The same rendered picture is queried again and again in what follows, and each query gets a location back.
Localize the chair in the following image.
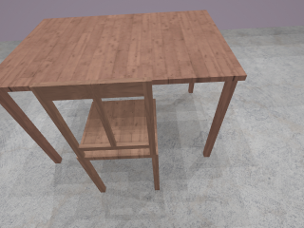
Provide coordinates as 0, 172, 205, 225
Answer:
29, 77, 160, 193

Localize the table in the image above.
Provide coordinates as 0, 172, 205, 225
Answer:
0, 9, 247, 163

